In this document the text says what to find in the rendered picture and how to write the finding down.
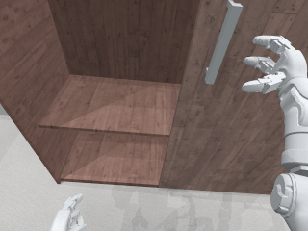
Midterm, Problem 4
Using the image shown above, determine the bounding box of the robot left hand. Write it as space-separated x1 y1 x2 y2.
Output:
49 193 87 231

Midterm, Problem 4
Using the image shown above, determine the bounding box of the right robot upper arm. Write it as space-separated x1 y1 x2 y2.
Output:
270 172 308 231

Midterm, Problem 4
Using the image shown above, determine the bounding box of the robot right forearm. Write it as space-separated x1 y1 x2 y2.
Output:
278 77 308 177

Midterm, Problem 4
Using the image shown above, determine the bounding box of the handle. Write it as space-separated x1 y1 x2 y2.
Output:
205 0 243 85

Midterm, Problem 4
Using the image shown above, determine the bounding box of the wardrobe door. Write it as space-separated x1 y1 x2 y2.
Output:
158 0 308 195

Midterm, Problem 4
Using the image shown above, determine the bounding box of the robot right hand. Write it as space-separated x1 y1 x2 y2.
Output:
242 36 307 94

